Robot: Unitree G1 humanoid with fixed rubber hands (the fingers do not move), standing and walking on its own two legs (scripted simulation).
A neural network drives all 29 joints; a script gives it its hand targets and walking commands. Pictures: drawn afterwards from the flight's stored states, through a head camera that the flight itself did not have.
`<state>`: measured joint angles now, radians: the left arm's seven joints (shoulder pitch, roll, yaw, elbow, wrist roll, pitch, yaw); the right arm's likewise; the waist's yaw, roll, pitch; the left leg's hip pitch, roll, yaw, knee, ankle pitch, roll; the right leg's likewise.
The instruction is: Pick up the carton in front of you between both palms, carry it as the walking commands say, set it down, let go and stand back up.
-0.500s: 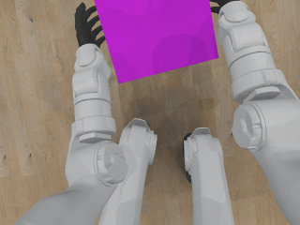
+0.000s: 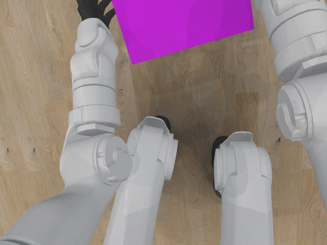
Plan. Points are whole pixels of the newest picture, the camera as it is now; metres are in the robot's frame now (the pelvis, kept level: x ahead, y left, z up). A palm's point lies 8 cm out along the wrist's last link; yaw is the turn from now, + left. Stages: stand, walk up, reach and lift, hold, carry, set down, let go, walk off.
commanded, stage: set down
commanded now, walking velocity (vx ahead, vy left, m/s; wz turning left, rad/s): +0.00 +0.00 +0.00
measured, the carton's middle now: out of the picture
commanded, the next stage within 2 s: none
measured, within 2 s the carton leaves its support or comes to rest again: rests again in 0.38 s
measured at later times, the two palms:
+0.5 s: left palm (92, 21) +0.49 +0.22 -0.18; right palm out of the picture +0.59 -0.07 -0.19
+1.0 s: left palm (96, 21) +0.50 +0.22 -0.19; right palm out of the picture +0.59 -0.08 -0.20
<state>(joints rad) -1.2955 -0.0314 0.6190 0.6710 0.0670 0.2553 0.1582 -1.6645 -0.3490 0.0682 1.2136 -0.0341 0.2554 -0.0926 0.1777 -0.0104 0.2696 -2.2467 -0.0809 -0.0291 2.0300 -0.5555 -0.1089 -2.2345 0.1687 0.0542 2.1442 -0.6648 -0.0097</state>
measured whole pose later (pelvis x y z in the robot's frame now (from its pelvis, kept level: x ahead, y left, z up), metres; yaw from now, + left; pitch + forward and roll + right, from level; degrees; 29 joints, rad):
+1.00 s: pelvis +0.00 +0.00 -0.03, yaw +1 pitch +39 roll +8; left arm -1.39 0.07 0.71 0.93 0.16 0.16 0.03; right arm -1.66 -0.35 -0.07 1.20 -0.17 0.18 0.04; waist 0.17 0.03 0.36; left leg -2.24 -0.06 0.01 2.13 -0.58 -0.10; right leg -2.24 0.11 0.03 2.26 -0.69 -0.05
